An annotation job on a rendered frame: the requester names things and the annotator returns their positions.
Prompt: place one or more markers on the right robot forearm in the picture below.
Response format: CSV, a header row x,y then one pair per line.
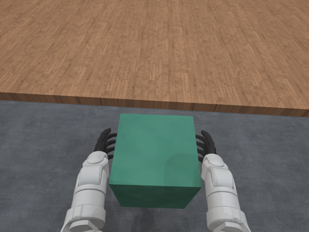
x,y
224,212

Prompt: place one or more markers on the left robot forearm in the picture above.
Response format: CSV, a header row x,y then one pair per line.
x,y
87,210

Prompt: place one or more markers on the robot left hand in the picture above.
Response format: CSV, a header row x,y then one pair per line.
x,y
102,142

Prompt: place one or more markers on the robot right hand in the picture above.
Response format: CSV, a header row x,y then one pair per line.
x,y
208,145

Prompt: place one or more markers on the carton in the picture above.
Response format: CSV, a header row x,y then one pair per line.
x,y
155,162

